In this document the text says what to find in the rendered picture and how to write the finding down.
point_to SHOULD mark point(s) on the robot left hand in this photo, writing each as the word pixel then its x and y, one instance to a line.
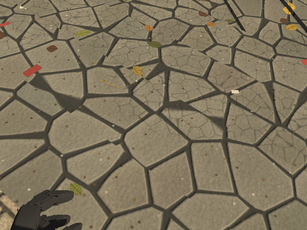
pixel 28 216

